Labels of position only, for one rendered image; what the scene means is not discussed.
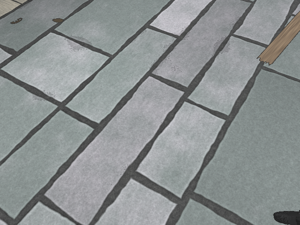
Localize right robot hand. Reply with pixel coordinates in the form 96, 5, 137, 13
273, 210, 300, 225

